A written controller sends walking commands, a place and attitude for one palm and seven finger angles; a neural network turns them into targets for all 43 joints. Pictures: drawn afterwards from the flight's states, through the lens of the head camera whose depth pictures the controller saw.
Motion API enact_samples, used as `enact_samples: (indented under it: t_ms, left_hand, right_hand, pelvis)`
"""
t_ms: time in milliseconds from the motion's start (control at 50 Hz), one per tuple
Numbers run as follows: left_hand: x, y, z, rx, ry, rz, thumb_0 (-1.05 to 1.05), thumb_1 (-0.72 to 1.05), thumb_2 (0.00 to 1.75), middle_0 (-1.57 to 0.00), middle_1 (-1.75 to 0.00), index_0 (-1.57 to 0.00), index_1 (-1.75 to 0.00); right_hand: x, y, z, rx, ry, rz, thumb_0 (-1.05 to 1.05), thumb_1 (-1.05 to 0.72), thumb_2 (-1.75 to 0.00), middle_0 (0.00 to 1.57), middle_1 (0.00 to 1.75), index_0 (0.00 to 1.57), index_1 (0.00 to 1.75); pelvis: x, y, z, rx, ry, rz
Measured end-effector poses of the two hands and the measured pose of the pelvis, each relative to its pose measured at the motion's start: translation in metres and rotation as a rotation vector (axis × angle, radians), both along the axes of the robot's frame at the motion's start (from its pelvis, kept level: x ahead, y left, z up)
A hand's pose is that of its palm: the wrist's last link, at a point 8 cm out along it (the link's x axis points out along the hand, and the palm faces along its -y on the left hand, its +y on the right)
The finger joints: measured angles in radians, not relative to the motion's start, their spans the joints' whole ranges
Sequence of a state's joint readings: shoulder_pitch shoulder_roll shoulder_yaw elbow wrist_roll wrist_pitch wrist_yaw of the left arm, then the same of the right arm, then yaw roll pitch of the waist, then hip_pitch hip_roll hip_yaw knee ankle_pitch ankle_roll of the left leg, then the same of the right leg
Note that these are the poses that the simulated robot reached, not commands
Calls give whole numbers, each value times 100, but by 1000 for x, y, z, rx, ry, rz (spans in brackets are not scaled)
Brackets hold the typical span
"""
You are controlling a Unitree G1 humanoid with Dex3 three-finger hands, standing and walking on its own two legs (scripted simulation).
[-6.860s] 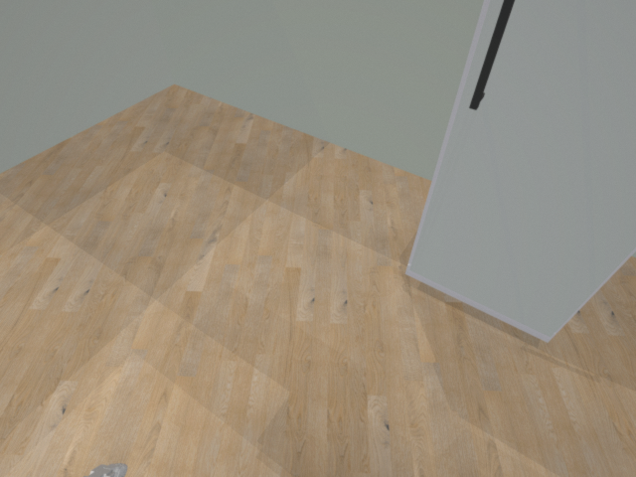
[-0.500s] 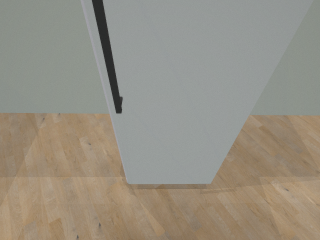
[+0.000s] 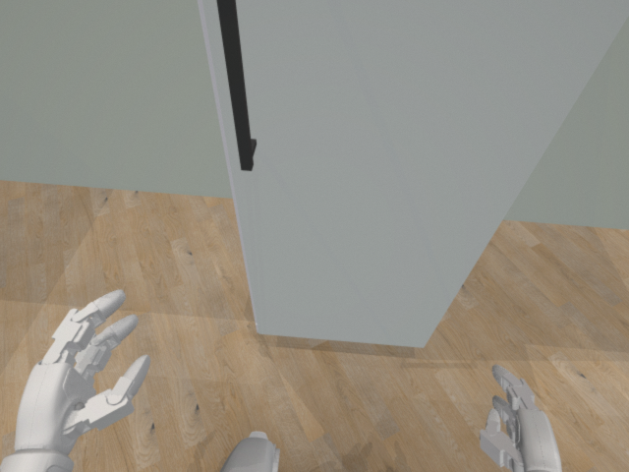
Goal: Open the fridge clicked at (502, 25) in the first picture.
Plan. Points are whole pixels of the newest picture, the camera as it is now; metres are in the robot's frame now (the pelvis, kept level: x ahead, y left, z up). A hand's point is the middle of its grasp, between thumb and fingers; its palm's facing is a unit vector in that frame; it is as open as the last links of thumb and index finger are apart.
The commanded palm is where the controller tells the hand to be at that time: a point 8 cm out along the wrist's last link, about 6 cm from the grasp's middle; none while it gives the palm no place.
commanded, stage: raise the hand to about handle height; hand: left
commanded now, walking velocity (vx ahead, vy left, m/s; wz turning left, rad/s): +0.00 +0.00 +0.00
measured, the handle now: (231, 1) +0.54 +0.17 +0.31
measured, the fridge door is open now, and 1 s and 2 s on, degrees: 0 0 0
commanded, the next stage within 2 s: move the hooked fingers beside the handle in 1.60 s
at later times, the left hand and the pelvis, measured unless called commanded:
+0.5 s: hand (94, 292) +0.25 +0.26 +0.14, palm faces +0.06 -1.00 -0.05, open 12.0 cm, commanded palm +0.22 +0.31 +0.16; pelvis +0.02 +0.02 +0.04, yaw -1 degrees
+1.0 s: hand (28, 214) +0.27 +0.29 +0.22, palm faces +0.10 -0.99 -0.06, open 13.9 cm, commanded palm +0.24 +0.33 +0.24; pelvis +0.01 +0.01 +0.06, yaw +1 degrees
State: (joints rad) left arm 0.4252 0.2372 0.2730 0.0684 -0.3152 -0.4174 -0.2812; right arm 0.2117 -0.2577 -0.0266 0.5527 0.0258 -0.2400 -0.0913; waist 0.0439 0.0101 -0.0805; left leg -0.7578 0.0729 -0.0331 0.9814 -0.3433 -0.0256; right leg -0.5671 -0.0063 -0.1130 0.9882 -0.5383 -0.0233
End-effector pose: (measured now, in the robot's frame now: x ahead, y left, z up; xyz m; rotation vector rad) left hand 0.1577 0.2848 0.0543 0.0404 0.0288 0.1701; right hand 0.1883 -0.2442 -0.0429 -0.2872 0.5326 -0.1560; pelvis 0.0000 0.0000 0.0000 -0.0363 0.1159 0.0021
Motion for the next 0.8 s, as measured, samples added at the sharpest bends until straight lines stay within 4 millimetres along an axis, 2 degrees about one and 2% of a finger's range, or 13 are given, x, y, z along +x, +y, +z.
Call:
enact_samples:
  t_ms: [60,120,180,240,360,500,660,800]
  left_hand:
    - [15,1,17,26,-64,-50,1,45,70,-23,-60,-23,-59]
    - [38,0,28,27,-47,-131,1,38,67,-23,-64,-24,-64]
    - [57,4,37,11,4,-165,1,31,64,-24,-69,-25,-68]
    - [66,11,49,3,18,-144,1,24,61,-25,-73,-25,-73]
    - [68,20,71,15,-27,-109,0,10,55,-25,-82,-26,-82]
    - [69,27,84,12,-38,-109,0,-6,48,-27,-93,-27,-92]
    - [77,40,116,18,-96,-100,-1,-25,40,-28,-105,-29,-104]
    - [82,48,139,21,-89,-89,-1,-40,34,-29,-114,-30,-114]
  right_hand:
    - [-8,6,-10,8,49,9,1,-90,-90,20,30,20,30]
    - [-18,13,-16,35,89,-7,1,-90,-90,20,30,20,30]
    - [-28,17,-16,69,111,-40,1,-90,-90,21,30,20,30]
    - [-35,20,-12,93,116,-68,1,-90,-90,21,30,20,30]
    - [-34,18,-3,85,111,-69,2,-90,-90,21,30,20,30]
    - [-15,19,13,50,69,-38,2,-90,-90,21,30,20,30]
    - [7,34,34,61,-11,11,1,-90,-90,20,30,20,30]
    - [11,46,42,89,-37,47,1,-90,-90,21,30,20,30]
  pelvis:
    - [1,0,2,-11,-7,11]
    - [3,1,7,-12,-11,7]
    - [7,4,15,-4,-14,-8]
    - [13,7,22,5,-17,-22]
    - [20,15,30,11,-26,-28]
    - [21,20,36,10,-56,-17]
    - [18,20,44,8,-101,-6]
    - [14,18,51,8,-134,1]
